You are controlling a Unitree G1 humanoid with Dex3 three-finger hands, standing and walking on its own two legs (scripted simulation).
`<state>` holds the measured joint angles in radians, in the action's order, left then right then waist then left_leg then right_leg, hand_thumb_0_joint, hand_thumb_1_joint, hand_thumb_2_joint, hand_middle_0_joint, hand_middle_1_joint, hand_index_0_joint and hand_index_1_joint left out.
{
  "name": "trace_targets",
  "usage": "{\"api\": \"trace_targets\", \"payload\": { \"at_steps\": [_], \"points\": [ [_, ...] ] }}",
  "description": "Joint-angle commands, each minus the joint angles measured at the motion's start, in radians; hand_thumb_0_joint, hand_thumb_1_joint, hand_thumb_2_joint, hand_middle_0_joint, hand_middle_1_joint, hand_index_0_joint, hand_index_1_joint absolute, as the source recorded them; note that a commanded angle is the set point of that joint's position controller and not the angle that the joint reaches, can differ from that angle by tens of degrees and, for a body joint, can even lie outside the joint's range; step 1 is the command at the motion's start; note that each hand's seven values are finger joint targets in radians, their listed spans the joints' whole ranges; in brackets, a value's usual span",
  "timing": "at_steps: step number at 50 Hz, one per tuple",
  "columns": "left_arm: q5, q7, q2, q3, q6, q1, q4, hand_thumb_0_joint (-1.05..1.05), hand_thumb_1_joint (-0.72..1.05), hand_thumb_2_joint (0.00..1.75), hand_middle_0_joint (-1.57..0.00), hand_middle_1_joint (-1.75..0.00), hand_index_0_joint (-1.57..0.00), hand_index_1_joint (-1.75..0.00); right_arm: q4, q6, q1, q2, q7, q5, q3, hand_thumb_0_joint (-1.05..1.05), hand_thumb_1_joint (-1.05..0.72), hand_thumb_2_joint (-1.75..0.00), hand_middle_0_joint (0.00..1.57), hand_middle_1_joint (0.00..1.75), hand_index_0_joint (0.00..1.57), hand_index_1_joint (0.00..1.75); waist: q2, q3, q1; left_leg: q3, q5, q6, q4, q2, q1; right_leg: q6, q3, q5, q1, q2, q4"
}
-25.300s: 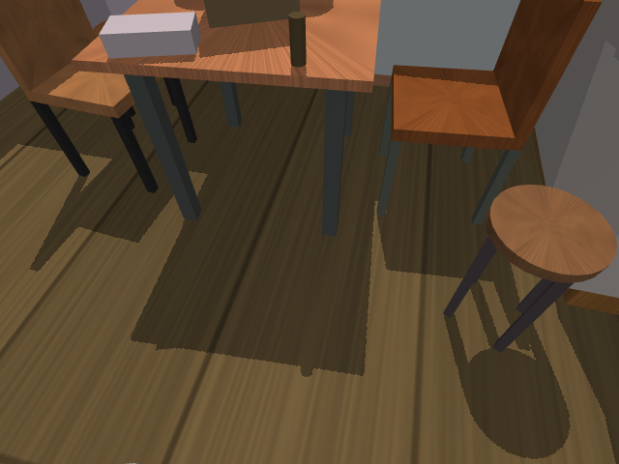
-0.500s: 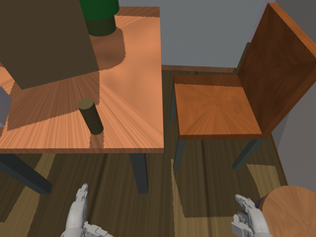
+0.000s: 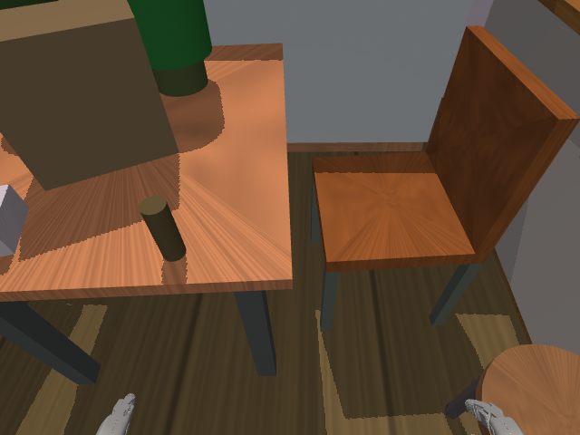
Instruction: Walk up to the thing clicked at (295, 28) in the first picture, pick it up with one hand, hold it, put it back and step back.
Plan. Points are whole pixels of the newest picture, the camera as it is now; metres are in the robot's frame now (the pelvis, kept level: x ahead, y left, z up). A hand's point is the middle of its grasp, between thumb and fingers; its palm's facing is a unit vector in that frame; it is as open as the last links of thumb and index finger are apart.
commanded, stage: home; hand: left
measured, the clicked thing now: (164, 230) +0.40 +0.22 +0.04
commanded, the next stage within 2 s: stand in 1.60 s
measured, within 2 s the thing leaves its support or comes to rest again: neither
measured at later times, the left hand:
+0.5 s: hand out of the picture +0.03 +0.25 -0.15, palm faces -0.05 -0.94 -0.34, open 17.7 cm
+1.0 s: hand out of the picture +0.06 +0.26 -0.15, palm faces -0.06 -0.93 -0.36, open 17.6 cm
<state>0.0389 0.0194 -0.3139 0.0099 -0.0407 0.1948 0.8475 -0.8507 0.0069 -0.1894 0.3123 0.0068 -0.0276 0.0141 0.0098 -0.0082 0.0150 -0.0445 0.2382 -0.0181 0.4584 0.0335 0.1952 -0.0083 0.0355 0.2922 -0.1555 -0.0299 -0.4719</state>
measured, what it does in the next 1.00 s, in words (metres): stands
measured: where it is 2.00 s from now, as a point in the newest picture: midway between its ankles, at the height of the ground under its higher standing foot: outside the picture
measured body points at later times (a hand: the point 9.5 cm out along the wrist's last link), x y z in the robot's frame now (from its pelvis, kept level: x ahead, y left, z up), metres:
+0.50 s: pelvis -0.02 +0.00 +0.01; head -0.02 +0.00 +0.46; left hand +0.04 +0.30 -0.13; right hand +0.04 -0.30 -0.13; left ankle +0.00 +0.13 -0.74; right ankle -0.02 -0.12 -0.74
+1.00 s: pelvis -0.01 +0.01 +0.01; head +0.00 +0.01 +0.46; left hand +0.06 +0.31 -0.12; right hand +0.06 -0.29 -0.13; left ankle +0.00 +0.13 -0.74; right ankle -0.02 -0.12 -0.74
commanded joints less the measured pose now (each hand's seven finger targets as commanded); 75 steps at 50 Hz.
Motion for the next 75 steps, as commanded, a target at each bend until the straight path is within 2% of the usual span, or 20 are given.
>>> {"api": "trace_targets", "payload": {
  "at_steps": [1, 4, 6, 7, 10, 12, 14, 18, 22, 27, 32, 33, 39, 43, 44, 48, 62, 65, 72, 75],
  "points": [
    [-0.007, -0.002, -0.205, -0.041, -0.024, -0.062, -0.013, 0.0, -0.59, 0.03, -0.04, -0.04, -0.04, -0.04, 0.017, 0.028, 0.052, 0.181, 0.002, -0.002, 0.041, 0.0, -0.9, -0.9, 0.2, 0.3, 0.2, 0.3, -0.02, 0.031, -0.003, 0.092, -0.111, 0.038, -0.11, 0.082, -0.03, 0.042, -0.094, -0.113, -0.086, -0.091, 0.151],
    [-0.01, -0.006, -0.221, -0.033, -0.025, -0.067, 0.037, 0.0, -0.6, 0.03, -0.04, -0.04, -0.04, -0.04, -0.033, 0.025, 0.061, 0.194, 0.005, 0.0, 0.039, 0.0, -0.89, -0.9, 0.2, 0.3, 0.2, 0.3, -0.032, -0.004, -0.004, 0.092, -0.139, 0.039, -0.107, 0.085, -0.074, 0.045, -0.106, -0.141, -0.062, -0.102, 0.175],
    [-0.011, -0.006, -0.242, -0.032, -0.021, -0.073, 0.068, 0.0, -0.6, 0.03, -0.04, -0.04, -0.04, -0.04, -0.063, 0.023, 0.066, 0.207, 0.005, 0.001, 0.034, 0.0, -0.9, -0.9, 0.2, 0.3, 0.2, 0.3, -0.013, -0.011, -0.004, 0.093, -0.102, 0.036, -0.126, 0.08, -0.07, 0.043, -0.109, -0.102, -0.046, -0.099, 0.193],
    [-0.012, -0.006, -0.257, -0.031, -0.019, -0.074, 0.084, 0.0, -0.61, 0.02, -0.04, -0.04, -0.04, -0.04, -0.077, 0.022, 0.07, 0.208, 0.006, 0.003, 0.031, 0.0, -0.89, -0.9, 0.2, 0.3, 0.2, 0.3, -0.039, 0.008, -0.005, 0.097, -0.099, 0.032, -0.132, 0.079, -0.071, 0.046, -0.116, -0.08, -0.059, -0.103, 0.206],
    [-0.014, -0.006, -0.269, -0.027, -0.013, -0.078, 0.121, 0.0, -0.6, 0.03, -0.04, -0.04, -0.04, -0.04, -0.114, 0.018, 0.067, 0.227, 0.005, 0.003, 0.028, 0.0, -0.89, -0.9, 0.2, 0.3, 0.2, 0.3, -0.02, 0.001, -0.006, 0.098, -0.066, 0.036, -0.142, 0.08, -0.079, 0.044, -0.125, -0.022, -0.06, -0.103, 0.228],
    [-0.017, -0.005, -0.275, -0.023, -0.012, -0.074, 0.146, 0.0, -0.6, 0.03, -0.04, -0.04, -0.04, -0.04, -0.134, 0.02, 0.069, 0.232, 0.005, 0.004, 0.023, 0.0, -0.89, -0.9, 0.2, 0.3, 0.2, 0.3, -0.023, -0.013, -0.006, 0.105, -0.111, 0.035, -0.148, 0.089, -0.096, 0.043, -0.121, -0.1, -0.035, -0.104, 0.218],
    [-0.02, -0.005, -0.283, -0.025, -0.009, -0.071, 0.167, 0.0, -0.59, 0.03, -0.05, -0.05, -0.04, -0.05, -0.152, 0.019, 0.06, 0.233, 0.004, 0.003, 0.019, 0.0, -0.89, -0.9, 0.2, 0.3, 0.2, 0.3, -0.027, -0.005, -0.009, 0.102, -0.083, 0.034, -0.159, 0.085, -0.071, 0.041, -0.122, -0.073, -0.022, -0.103, 0.223],
    [-0.024, -0.006, -0.282, -0.022, -0.004, -0.057, 0.199, 0.0, -0.61, 0.02, -0.04, -0.04, -0.04, -0.04, -0.178, 0.023, 0.068, 0.243, 0.0, 0.004, 0.013, 0.0, -0.9, -0.9, 0.2, 0.3, 0.2, 0.3, 0.006, 0.011, -0.02, 0.112, -0.103, 0.035, -0.18, 0.093, -0.065, 0.036, -0.114, -0.12, -0.009, -0.099, 0.212],
    [-0.025, -0.006, -0.277, -0.025, 0.003, -0.057, 0.222, 0.0, -0.61, 0.02, -0.04, -0.04, -0.04, -0.04, -0.196, 0.021, 0.057, 0.245, -0.005, 0.004, 0.011, 0.0, -0.89, -0.9, 0.2, 0.3, 0.2, 0.3, 0.017, 0.03, -0.018, 0.11, -0.064, 0.035, -0.193, 0.091, -0.05, 0.036, -0.118, -0.085, -0.011, -0.096, 0.217],
    [-0.023, -0.006, -0.268, -0.023, 0.001, -0.059, 0.232, 0.0, -0.6, 0.03, -0.04, -0.04, -0.04, -0.04, -0.203, 0.023, 0.066, 0.24, -0.007, 0.008, 0.008, 0.0, -0.9, -0.9, 0.2, 0.3, 0.2, 0.3, 0.006, 0.031, -0.019, 0.112, -0.092, 0.033, -0.193, 0.094, -0.06, 0.033, -0.117, -0.111, -0.014, -0.099, 0.219],
    [-0.025, -0.007, -0.261, -0.026, 0.006, -0.07, 0.239, 0.0, -0.59, 0.03, -0.05, -0.05, -0.05, -0.05, -0.21, 0.023, 0.068, 0.244, -0.009, 0.01, 0.008, 0.0, -0.9, -0.9, 0.2, 0.3, 0.2, 0.3, 0.007, 0.036, -0.017, 0.112, -0.062, 0.035, -0.205, 0.093, -0.046, 0.03, -0.113, -0.094, -0.012, -0.097, 0.223],
    [-0.023, -0.006, -0.266, -0.025, 0.003, -0.075, 0.237, 0.0, -0.61, 0.02, -0.04, -0.04, -0.04, -0.04, -0.207, 0.022, 0.078, 0.239, -0.009, 0.011, 0.008, 0.0, -0.9, -0.9, 0.2, 0.3, 0.2, 0.3, -0.015, 0.015, -0.021, 0.114, -0.106, 0.036, -0.195, 0.1, -0.063, 0.032, -0.112, -0.126, 0.007, -0.099, 0.217],
    [-0.026, -0.008, -0.253, -0.024, 0.009, -0.077, 0.244, 0.0, -0.6, 0.03, -0.04, -0.04, -0.04, -0.04, -0.215, 0.024, 0.086, 0.248, -0.01, 0.011, 0.01, 0.0, -0.9, -0.9, 0.2, 0.3, 0.2, 0.3, 0.017, 0.019, -0.018, 0.108, -0.077, 0.032, -0.206, 0.097, -0.07, 0.03, -0.11, -0.119, -0.006, -0.098, 0.215],
    [-0.025, -0.006, -0.261, -0.025, 0.006, -0.086, 0.241, 0.0, -0.59, 0.03, -0.04, -0.04, -0.04, -0.04, -0.216, 0.027, 0.089, 0.245, -0.011, 0.013, 0.011, 0.0, -0.9, -0.9, 0.2, 0.3, 0.2, 0.3, -0.016, -0.013, -0.017, 0.108, -0.178, 0.033, -0.194, 0.105, -0.093, 0.027, -0.107, -0.201, 0.022, -0.103, 0.204],
    [-0.024, -0.005, -0.259, -0.024, 0.005, -0.088, 0.239, 0.0, -0.59, 0.03, -0.04, -0.04, -0.04, -0.04, -0.214, 0.028, 0.092, 0.249, -0.012, 0.014, 0.014, 0.0, -0.9, -0.9, 0.2, 0.3, 0.2, 0.3, -0.024, -0.027, -0.018, 0.104, -0.226, 0.036, -0.178, 0.11, -0.117, 0.029, -0.109, -0.247, 0.027, -0.108, 0.197],
    [-0.027, -0.003, -0.255, -0.021, 0.006, -0.089, 0.242, 0.0, -0.57, 0.04, -0.05, -0.05, -0.05, -0.05, -0.22, 0.025, 0.093, 0.249, -0.014, 0.015, 0.012, 0.0, -0.9, -0.9, 0.2, 0.3, 0.2, 0.3, -0.018, -0.026, -0.016, 0.1, -0.261, 0.033, -0.172, 0.111, -0.123, 0.024, -0.105, -0.286, 0.037, -0.109, 0.195],
    [-0.028, -0.004, -0.258, -0.031, 0.011, -0.104, 0.241, 0.0, -0.59, 0.03, -0.05, -0.05, -0.04, -0.05, -0.225, 0.023, 0.102, 0.244, -0.014, 0.012, 0.013, 0.0, -0.9, -0.9, 0.2, 0.3, 0.2, 0.3, 0.003, -0.007, -0.014, 0.089, -0.178, 0.029, -0.2, 0.104, -0.102, 0.024, -0.106, -0.213, 0.038, -0.109, 0.219],
    [-0.025, -0.004, -0.257, -0.03, 0.007, -0.103, 0.235, 0.0, -0.58, 0.04, -0.05, -0.05, -0.05, -0.05, -0.223, 0.025, 0.112, 0.246, -0.015, 0.016, 0.015, 0.0, -0.9, -0.9, 0.2, 0.3, 0.2, 0.3, -0.009, -0.035, -0.017, 0.093, -0.267, 0.032, -0.179, 0.114, -0.135, 0.025, -0.104, -0.291, 0.05, -0.114, 0.207],
    [-0.029, -0.003, -0.252, -0.029, 0.01, -0.104, 0.238, 0.0, -0.56, 0.05, -0.05, -0.05, -0.05, -0.05, -0.23, 0.022, 0.106, 0.242, -0.015, 0.015, 0.015, 0.0, -0.9, -0.9, 0.2, 0.3, 0.2, 0.3, -0.008, -0.007, -0.011, 0.087, -0.206, 0.029, -0.195, 0.106, -0.114, 0.023, -0.105, -0.24, 0.044, -0.111, 0.224],
    [-0.028, -0.003, -0.249, -0.027, 0.009, -0.102, 0.235, 0.0, -0.57, 0.04, -0.05, -0.05, -0.05, -0.05, -0.229, 0.022, 0.107, 0.245, -0.015, 0.015, 0.015, 0.0, -0.9, -0.9, 0.2, 0.3, 0.2, 0.3, -0.004, -0.008, -0.012, 0.089, -0.217, 0.028, -0.191, 0.109, -0.116, 0.024, -0.104, -0.248, 0.043, -0.112, 0.221]
  ]
}}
